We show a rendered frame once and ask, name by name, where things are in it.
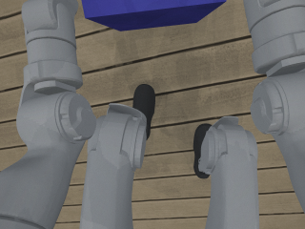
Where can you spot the left robot forearm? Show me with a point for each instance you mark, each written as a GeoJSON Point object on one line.
{"type": "Point", "coordinates": [51, 48]}

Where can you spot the left robot shin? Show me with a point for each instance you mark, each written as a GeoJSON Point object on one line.
{"type": "Point", "coordinates": [117, 109]}

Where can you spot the robot left upper arm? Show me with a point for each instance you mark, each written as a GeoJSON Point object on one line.
{"type": "Point", "coordinates": [33, 190]}

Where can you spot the carton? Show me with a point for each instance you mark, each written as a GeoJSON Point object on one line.
{"type": "Point", "coordinates": [129, 15]}

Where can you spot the right robot forearm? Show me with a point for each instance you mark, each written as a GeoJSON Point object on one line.
{"type": "Point", "coordinates": [277, 28]}

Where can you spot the left robot thigh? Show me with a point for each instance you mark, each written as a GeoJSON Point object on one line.
{"type": "Point", "coordinates": [107, 193]}

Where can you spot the robot right upper arm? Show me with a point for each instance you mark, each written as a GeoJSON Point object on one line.
{"type": "Point", "coordinates": [278, 109]}

